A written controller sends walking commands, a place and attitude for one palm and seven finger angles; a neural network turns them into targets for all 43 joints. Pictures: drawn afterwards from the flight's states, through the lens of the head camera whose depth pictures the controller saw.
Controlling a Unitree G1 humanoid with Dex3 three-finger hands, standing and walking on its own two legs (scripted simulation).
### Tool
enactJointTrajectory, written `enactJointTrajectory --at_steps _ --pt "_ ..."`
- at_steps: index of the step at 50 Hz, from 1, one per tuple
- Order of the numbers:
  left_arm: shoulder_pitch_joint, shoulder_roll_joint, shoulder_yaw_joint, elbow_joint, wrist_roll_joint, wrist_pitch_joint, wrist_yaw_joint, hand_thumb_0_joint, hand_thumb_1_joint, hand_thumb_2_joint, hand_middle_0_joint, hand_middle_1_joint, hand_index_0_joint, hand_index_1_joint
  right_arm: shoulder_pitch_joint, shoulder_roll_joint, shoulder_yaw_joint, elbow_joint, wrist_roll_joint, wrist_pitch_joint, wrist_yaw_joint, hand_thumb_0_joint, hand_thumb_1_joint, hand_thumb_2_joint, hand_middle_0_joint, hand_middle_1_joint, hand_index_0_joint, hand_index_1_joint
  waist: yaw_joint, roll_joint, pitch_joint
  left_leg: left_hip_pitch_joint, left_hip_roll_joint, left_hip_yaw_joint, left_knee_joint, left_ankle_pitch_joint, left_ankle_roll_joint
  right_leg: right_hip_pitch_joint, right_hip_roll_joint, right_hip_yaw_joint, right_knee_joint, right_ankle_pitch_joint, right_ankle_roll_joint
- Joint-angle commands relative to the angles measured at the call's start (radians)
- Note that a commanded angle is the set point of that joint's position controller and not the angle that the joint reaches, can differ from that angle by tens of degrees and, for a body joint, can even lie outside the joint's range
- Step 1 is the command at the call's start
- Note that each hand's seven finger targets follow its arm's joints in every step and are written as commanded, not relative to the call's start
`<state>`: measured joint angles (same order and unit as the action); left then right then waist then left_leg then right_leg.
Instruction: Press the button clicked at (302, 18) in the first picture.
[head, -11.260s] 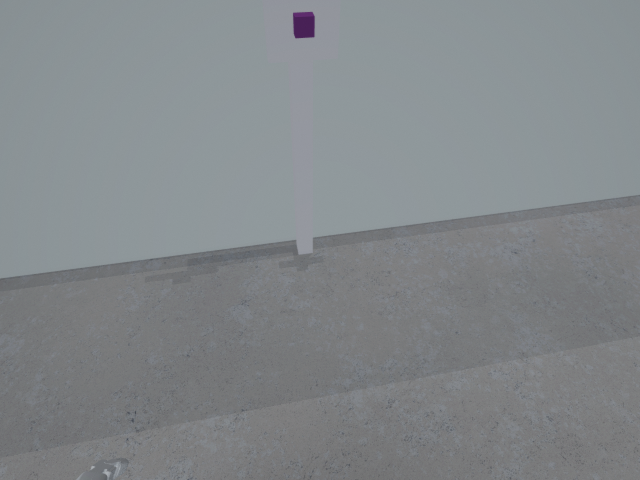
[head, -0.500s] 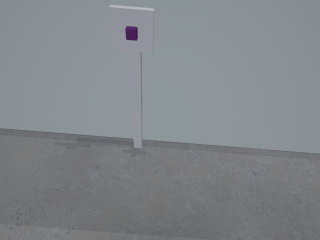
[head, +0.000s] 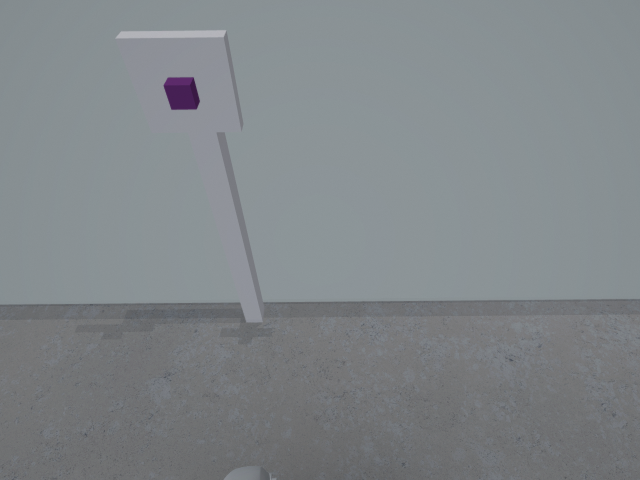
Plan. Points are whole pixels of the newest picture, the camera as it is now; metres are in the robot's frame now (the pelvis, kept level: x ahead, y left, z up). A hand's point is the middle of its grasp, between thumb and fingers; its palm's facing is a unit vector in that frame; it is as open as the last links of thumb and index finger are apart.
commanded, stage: take the last steps up to it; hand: left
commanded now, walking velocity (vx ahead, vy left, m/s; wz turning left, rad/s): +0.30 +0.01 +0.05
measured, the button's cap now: (182, 92) +0.71 +0.27 +0.13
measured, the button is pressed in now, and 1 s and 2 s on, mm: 0 0 0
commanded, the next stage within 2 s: come to a stop and stand still in 0.40 s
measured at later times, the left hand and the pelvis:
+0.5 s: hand (181, 476) +0.16 +0.22 -0.17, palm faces +0.06 -0.99 -0.15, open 7.4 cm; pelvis +0.17 +0.04 +0.01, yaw +0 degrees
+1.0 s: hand (196, 400) +0.27 +0.22 -0.17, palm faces +0.06 -0.97 -0.25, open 7.3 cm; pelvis +0.19 +0.03 -0.01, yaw +2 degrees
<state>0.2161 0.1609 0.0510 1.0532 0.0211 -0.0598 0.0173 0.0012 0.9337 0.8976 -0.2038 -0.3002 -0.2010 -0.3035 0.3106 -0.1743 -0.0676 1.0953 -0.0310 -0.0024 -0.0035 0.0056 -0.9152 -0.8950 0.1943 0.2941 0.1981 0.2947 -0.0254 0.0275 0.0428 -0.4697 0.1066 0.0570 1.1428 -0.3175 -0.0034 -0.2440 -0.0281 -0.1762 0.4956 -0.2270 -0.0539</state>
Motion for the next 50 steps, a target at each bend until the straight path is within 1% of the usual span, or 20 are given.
enactJointTrajectory --at_steps 1,7,11,12,13,14,15,17,18,21,29,31,33,35,36,37,40,48,49,50 --pt "0.079 0.112 0.011 -0.009 0.003 -0.015 -0.001 0.000 0.900 0.900 -0.200 -0.300 -0.200 -0.300 0.031 -0.004 0.004 -0.061 0.001 -0.004 0.019 0.000 -0.900 -0.900 0.200 0.300 0.200 0.300 0.007 -0.125 0.040 -0.024 0.038 0.009 -0.160 0.067 -0.029 -0.061 -0.253 0.197 -0.353 -0.077 -0.080" --pt "0.161 0.139 0.017 0.036 0.005 -0.020 -0.004 0.000 0.900 0.900 -0.200 -0.300 -0.200 -0.300 -0.125 -0.016 0.007 -0.119 0.008 -0.034 0.031 0.000 -0.900 -0.900 0.200 0.300 0.200 0.300 0.055 -0.111 0.055 -0.005 0.023 0.039 -0.434 0.064 -0.022 0.074 -0.284 0.210 -0.297 0.016 -0.100" --pt "0.158 0.128 0.018 0.044 -0.002 -0.003 -0.002 0.000 0.900 0.900 -0.200 -0.300 -0.200 -0.300 -0.053 -0.033 0.008 -0.088 0.008 -0.050 0.021 0.000 -0.900 -0.900 0.200 0.300 0.200 0.300 0.008 -0.066 0.037 0.267 -0.025 0.097 -0.614 0.127 -0.012 -0.009 -0.232 0.142 -0.161 0.046 -0.050" --pt "0.165 0.106 0.012 0.043 -0.004 0.001 -0.006 0.000 0.900 0.900 -0.200 -0.300 -0.200 -0.300 0.025 -0.070 0.000 -0.065 0.007 -0.055 0.015 0.000 -0.900 -0.900 0.200 0.300 0.200 0.300 -0.024 0.024 0.010 0.411 -0.013 0.059 -0.665 0.122 0.001 -0.088 -0.178 0.105 -0.017 0.048 -0.023" --pt "0.179 0.056 0.004 0.023 -0.008 0.005 -0.011 0.000 0.900 0.900 -0.200 -0.300 -0.200 -0.300 0.127 -0.154 -0.017 -0.040 -0.003 -0.061 0.003 0.000 -0.900 -0.900 0.200 0.300 0.200 0.300 -0.062 0.211 -0.031 0.545 0.167 -0.182 -0.757 0.106 0.074 -0.232 -0.074 0.027 0.228 -0.068 0.028" --pt "0.149 0.040 -0.004 -0.011 -0.007 0.002 -0.012 0.000 0.900 0.900 -0.200 -0.300 -0.200 -0.300 0.211 -0.219 -0.031 -0.023 -0.004 -0.053 -0.002 0.000 -0.900 -0.900 0.200 0.300 0.200 0.300 -0.081 0.331 -0.066 0.580 0.333 -0.408 -0.878 0.130 0.168 -0.335 0.003 -0.003 0.479 -0.377 0.054" --pt "0.097 0.064 -0.002 -0.021 -0.002 0.012 -0.004 0.000 0.900 0.900 -0.200 -0.300 -0.200 -0.300 0.195 -0.206 -0.023 -0.015 -0.001 -0.048 -0.014 0.000 -0.900 -0.900 0.200 0.300 0.200 0.300 -0.084 0.280 -0.065 0.525 0.352 -0.436 -0.916 0.074 0.184 -0.370 -0.030 0.098 0.617 -0.376 0.046" --pt "0.061 0.065 0.003 -0.012 -0.001 0.012 -0.018 0.000 0.900 0.900 -0.200 -0.300 -0.200 -0.300 0.072 -0.136 -0.005 -0.052 0.008 -0.052 -0.018 0.000 -0.900 -0.900 0.200 0.300 0.200 0.300 -0.034 0.070 0.016 0.383 0.310 -0.336 -0.936 0.043 0.186 -0.383 -0.092 0.135 0.679 -0.241 0.048" --pt "0.081 0.043 0.001 0.002 0.005 0.015 -0.022 0.000 0.900 0.900 -0.200 -0.300 -0.200 -0.300 0.033 -0.116 0.003 -0.059 0.006 -0.059 -0.018 0.000 -0.900 -0.900 0.200 0.300 0.200 0.300 -0.006 0.047 0.020 0.338 0.268 -0.247 -0.948 0.084 0.157 -0.347 -0.107 0.141 0.656 -0.187 0.056" --pt "0.137 0.013 0.003 0.021 0.009 0.036 -0.019 0.000 0.900 0.900 -0.200 -0.300 -0.200 -0.300 0.026 -0.076 0.008 -0.058 0.010 -0.073 -0.023 0.000 -0.900 -0.900 0.200 0.300 0.200 0.300 0.023 0.072 -0.022 0.322 0.199 -0.095 -0.939 0.281 0.134 -0.287 -0.104 0.124 0.603 -0.080 0.081" --pt "0.060 0.004 -0.017 -0.001 -0.003 0.051 0.000 0.000 0.900 0.900 -0.200 -0.300 -0.200 -0.300 0.021 -0.087 0.018 -0.013 0.007 -0.053 -0.034 0.000 -0.900 -0.900 0.200 0.300 0.200 0.300 0.033 0.108 -0.017 0.351 0.163 0.012 -0.803 0.709 0.127 -0.113 -0.061 0.080 0.168 -0.011 0.096" --pt "0.099 0.039 -0.015 0.011 -0.002 0.050 0.007 0.000 0.900 0.900 -0.200 -0.300 -0.200 -0.300 0.017 -0.092 0.011 0.001 0.015 -0.038 -0.035 0.000 -0.900 -0.900 0.200 0.300 0.200 0.300 0.055 0.091 -0.028 0.347 0.135 0.029 -0.729 0.627 0.084 -0.014 -0.058 0.069 0.006 0.113 0.096" --pt "0.140 0.135 0.000 0.018 0.002 0.040 0.020 0.000 0.900 0.900 -0.200 -0.300 -0.200 -0.300 0.045 -0.049 0.008 -0.001 0.024 -0.028 -0.031 0.000 -0.900 -0.900 0.200 0.300 0.200 0.300 0.062 -0.045 -0.048 0.210 0.047 0.050 -0.640 0.322 0.008 0.155 -0.167 0.196 -0.020 0.601 0.060" --pt "0.132 0.215 0.016 0.007 -0.001 0.042 0.021 0.000 0.900 0.900 -0.200 -0.300 -0.200 -0.300 0.091 -0.016 -0.001 -0.002 0.031 0.008 -0.025 0.000 -0.900 -0.900 0.200 0.300 0.200 0.300 0.045 -0.202 -0.082 0.142 -0.063 0.081 -0.445 -0.150 -0.030 0.183 -0.364 0.308 -0.028 0.949 -0.084" --pt "0.151 0.223 0.026 0.006 -0.003 0.038 0.024 0.000 0.900 0.900 -0.200 -0.300 -0.200 -0.300 0.063 -0.024 -0.005 -0.017 0.029 0.023 -0.030 0.000 -0.900 -0.900 0.200 0.300 0.200 0.300 0.078 -0.301 -0.124 0.130 -0.073 0.048 -0.275 -0.320 -0.033 0.171 -0.410 0.366 -0.068 1.012 -0.144" --pt "0.137 0.211 0.027 0.002 -0.003 0.043 0.031 0.000 0.900 0.900 -0.200 -0.300 -0.200 -0.300 0.035 -0.044 -0.008 -0.032 0.029 0.030 -0.033 0.000 -0.900 -0.900 0.200 0.300 0.200 0.300 0.083 -0.311 -0.113 0.092 -0.073 -0.013 -0.153 -0.346 -0.029 0.155 -0.423 0.385 -0.070 1.044 -0.178" --pt "0.038 0.208 0.037 -0.053 0.005 0.061 0.044 0.000 0.900 0.900 -0.200 -0.300 -0.200 -0.300 -0.006 -0.046 -0.014 -0.051 0.025 0.045 -0.026 0.000 -0.900 -0.900 0.200 0.300 0.200 0.300 0.062 -0.156 -0.127 0.015 -0.081 -0.083 0.018 -0.248 -0.038 0.145 -0.383 0.301 -0.055 0.847 -0.157" --pt "-0.056 0.215 0.049 -0.122 0.021 0.077 0.030 0.000 0.900 0.900 -0.200 -0.300 -0.200 -0.300 0.012 -0.038 -0.006 -0.103 0.020 0.037 -0.004 0.000 -0.900 -0.900 0.200 0.300 0.200 0.300 0.030 -0.250 -0.117 0.171 -0.081 -0.009 -0.345 -0.134 -0.037 -0.027 -0.286 0.266 -0.151 0.139 -0.087" --pt "-0.059 0.242 0.032 -0.145 0.015 0.069 0.071 0.000 0.900 0.900 -0.200 -0.300 -0.200 -0.300 0.074 -0.122 -0.021 -0.164 0.035 0.011 -0.005 0.000 -0.900 -0.900 0.200 0.300 0.200 0.300 -0.051 -0.091 -0.309 0.215 -0.094 0.033 -0.529 -0.134 -0.044 0.172 -0.285 0.318 0.025 0.524 -0.064" --pt "-0.034 0.215 0.021 -0.170 0.003 0.077 0.068 0.000 0.900 0.900 -0.200 -0.300 -0.200 -0.300 0.063 -0.083 -0.007 -0.188 0.026 0.003 -0.007 0.000 -0.900 -0.900 0.200 0.300 0.200 0.300 -0.028 0.024 -0.289 0.292 -0.076 0.013 -0.762 0.009 -0.025 0.074 -0.215 0.223 0.141 0.243 -0.029"
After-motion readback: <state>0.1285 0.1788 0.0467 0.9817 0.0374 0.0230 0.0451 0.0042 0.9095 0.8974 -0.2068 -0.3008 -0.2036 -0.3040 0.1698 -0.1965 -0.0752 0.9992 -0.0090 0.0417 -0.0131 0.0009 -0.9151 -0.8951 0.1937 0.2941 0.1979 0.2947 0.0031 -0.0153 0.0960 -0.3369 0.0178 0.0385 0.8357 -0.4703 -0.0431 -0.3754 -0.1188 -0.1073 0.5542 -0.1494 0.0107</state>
